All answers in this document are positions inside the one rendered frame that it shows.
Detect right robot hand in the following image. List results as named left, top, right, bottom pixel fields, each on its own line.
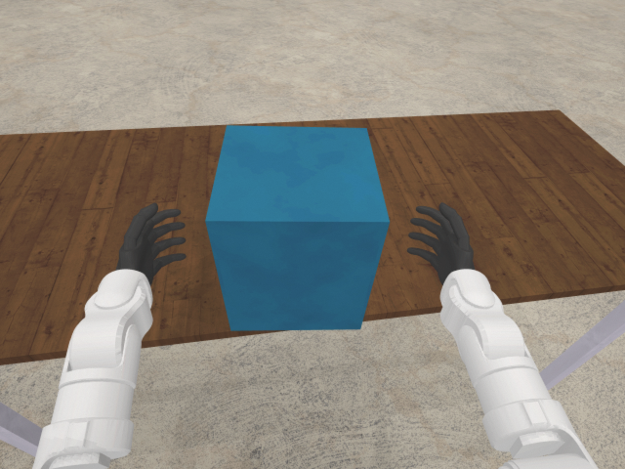
left=407, top=202, right=475, bottom=285

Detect table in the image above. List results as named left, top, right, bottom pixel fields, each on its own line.
left=0, top=110, right=625, bottom=457

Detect carton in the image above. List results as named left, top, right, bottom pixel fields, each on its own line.
left=205, top=125, right=390, bottom=331

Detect left robot forearm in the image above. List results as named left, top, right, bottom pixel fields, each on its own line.
left=32, top=269, right=153, bottom=469

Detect left robot hand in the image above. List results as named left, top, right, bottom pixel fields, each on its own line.
left=116, top=203, right=187, bottom=286

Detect right robot forearm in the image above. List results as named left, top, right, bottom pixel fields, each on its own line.
left=440, top=269, right=599, bottom=469

